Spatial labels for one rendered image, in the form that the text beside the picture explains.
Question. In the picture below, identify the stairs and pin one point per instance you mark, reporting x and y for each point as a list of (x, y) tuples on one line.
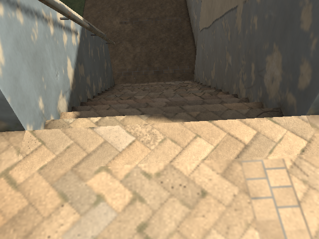
[(160, 102)]

